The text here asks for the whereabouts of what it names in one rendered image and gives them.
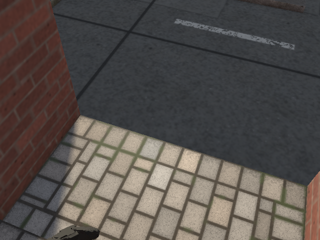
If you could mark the left robot hand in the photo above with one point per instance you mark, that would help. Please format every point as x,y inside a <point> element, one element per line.
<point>76,233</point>

